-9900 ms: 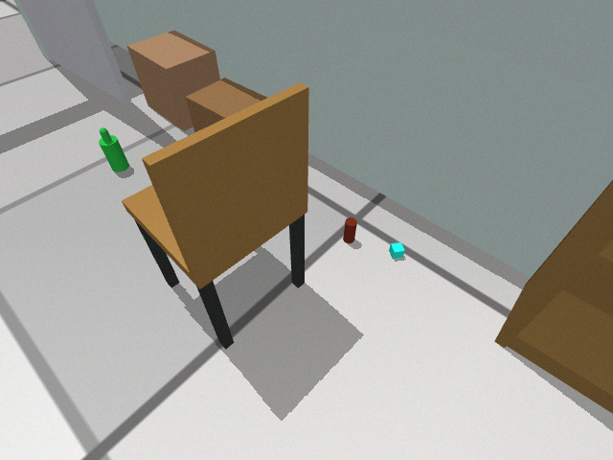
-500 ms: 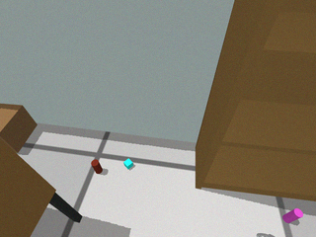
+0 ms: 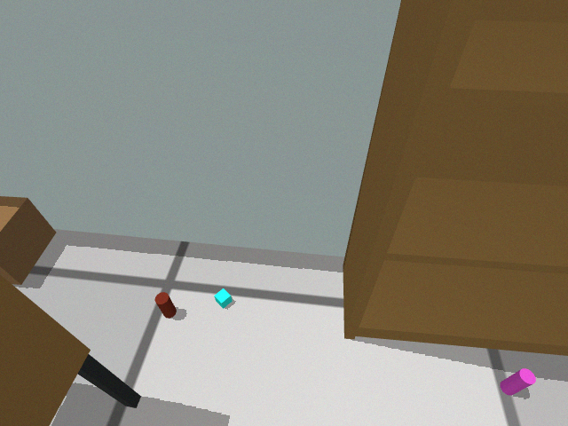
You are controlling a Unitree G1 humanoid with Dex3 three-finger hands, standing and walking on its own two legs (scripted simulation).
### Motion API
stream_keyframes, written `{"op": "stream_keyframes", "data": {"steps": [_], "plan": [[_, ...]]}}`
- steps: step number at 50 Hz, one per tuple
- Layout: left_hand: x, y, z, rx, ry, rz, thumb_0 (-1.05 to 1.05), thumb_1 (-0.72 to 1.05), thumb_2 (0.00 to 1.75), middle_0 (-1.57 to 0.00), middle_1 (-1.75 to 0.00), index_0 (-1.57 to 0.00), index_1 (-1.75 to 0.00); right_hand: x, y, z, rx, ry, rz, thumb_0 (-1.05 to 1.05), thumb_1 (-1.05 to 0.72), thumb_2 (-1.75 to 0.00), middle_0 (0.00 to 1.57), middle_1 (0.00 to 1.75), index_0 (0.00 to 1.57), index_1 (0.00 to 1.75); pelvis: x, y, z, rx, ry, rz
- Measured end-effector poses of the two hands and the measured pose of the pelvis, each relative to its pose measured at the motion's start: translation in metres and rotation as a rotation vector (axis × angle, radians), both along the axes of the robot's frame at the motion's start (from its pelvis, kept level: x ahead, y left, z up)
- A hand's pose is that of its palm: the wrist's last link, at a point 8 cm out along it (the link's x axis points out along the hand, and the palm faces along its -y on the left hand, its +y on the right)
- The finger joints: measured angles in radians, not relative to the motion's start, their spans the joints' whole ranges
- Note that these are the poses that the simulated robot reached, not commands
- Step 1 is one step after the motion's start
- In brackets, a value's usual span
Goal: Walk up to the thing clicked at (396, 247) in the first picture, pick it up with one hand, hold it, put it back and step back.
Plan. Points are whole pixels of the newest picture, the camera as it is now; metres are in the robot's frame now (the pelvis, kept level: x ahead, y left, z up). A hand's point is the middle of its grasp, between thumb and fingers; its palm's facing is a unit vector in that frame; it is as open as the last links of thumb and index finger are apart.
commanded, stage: stand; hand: left
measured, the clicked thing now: (223, 298) +0.70 +0.26 -0.76
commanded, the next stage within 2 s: walk up in 0.24 s
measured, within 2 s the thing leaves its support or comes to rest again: neither
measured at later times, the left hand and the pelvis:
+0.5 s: hand out of the picture +0.06 +0.31 -0.16, palm faces +0.06 -0.93 -0.35, open 7.3 cm; pelvis +0.04 +0.04 -0.01, yaw +2 degrees
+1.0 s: hand (100, 367) +0.25 +0.34 -0.15, palm faces -0.08 -0.92 -0.37, open 7.3 cm; pelvis +0.19 +0.06 -0.02, yaw -1 degrees
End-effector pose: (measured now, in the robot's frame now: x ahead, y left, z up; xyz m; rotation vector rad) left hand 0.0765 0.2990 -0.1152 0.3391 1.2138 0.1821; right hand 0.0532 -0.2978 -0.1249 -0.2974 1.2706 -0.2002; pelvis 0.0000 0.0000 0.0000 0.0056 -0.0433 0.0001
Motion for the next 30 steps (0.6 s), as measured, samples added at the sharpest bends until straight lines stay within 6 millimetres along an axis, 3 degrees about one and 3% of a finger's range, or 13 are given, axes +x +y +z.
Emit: {"op": "stream_keyframes", "data": {"steps": [16, 20, 25, 30], "plan": [[0.005, 0.002, 0.002, -0.021, -0.04, 0.02, 0.01, 0.91, 0.9, -0.2, -0.3, -0.21, -0.3, 0.009, -0.004, 0.004, -0.004, -0.025, 0.02, 0.01, -0.91, -0.9, 0.2, 0.3, 0.2, 0.3, 0.011, 0.001, -0.001, -0.012, 0.004, 0.008], [-0.008, 0.021, 0.004, -0.011, -0.059, 0.072, 0.01, 0.91, 0.9, -0.2, -0.3, -0.21, -0.3, 0.02, -0.005, 0.011, -0.034, -0.006, 0.054, 0.01, -0.91, -0.9, 0.2, 0.3, 0.2, 0.3, 0.021, 0.011, -0.001, -0.008, -0.001, 0.027], [-0.03, 0.057, -0.004, 0.001, 0.02, 0.117, 0.01, 0.91, 0.9, -0.2, -0.3, -0.21, -0.3, 0.049, 0.007, 0.02, -0.07, -0.036, 0.082, 0.01, -0.91, -0.9, 0.2, 0.3, 0.2, 0.3, 0.037, 0.035, -0.005, -0.038, -0.018, 0.039], [-0.014, 0.096, -0.03, 0.011, 0.072, 0.106, 0.01, 0.91, 0.9, -0.2, -0.3, -0.21, -0.3, 0.061, 0.026, 0.018, -0.128, -0.094, 0.062, 0.01, -0.91, -0.9, 0.2, 0.3, 0.2, 0.3, 0.061, 0.063, -0.025, -0.017, -0.032, 0.034]]}}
